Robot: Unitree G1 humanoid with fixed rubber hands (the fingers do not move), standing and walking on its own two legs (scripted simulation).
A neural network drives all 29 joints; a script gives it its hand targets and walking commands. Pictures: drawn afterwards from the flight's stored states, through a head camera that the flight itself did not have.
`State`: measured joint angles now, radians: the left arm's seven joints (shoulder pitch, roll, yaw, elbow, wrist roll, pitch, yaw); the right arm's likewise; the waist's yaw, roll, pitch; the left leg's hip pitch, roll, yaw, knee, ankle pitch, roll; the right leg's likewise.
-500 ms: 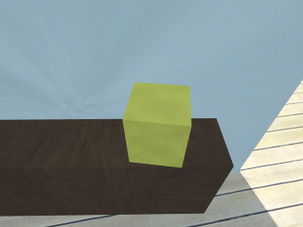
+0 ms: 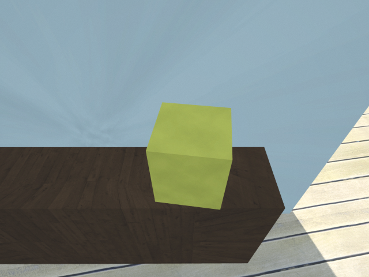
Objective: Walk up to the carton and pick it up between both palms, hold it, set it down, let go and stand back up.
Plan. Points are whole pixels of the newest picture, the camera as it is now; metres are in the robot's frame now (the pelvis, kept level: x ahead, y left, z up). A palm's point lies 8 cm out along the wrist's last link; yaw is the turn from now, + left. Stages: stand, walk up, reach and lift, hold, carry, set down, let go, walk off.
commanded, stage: stand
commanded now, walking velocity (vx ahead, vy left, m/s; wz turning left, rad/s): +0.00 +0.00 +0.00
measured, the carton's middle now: (191, 156) +0.49 +0.00 -0.06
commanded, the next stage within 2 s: none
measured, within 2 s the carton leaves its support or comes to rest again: neither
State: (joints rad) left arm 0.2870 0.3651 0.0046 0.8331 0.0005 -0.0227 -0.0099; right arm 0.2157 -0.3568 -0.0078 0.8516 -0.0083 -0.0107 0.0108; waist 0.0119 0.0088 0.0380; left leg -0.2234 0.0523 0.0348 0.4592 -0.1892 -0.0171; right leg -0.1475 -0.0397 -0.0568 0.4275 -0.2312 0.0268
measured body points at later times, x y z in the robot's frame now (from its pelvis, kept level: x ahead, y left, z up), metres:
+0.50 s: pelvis +0.01 +0.00 +0.00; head +0.01 +0.00 +0.45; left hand +0.10 +0.30 -0.11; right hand +0.09 -0.30 -0.12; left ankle +0.04 +0.13 -0.74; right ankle +0.00 -0.14 -0.74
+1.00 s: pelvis +0.01 -0.01 +0.01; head +0.01 -0.01 +0.46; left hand +0.07 +0.30 -0.12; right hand +0.07 -0.31 -0.12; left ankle +0.04 +0.13 -0.74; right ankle +0.00 -0.14 -0.74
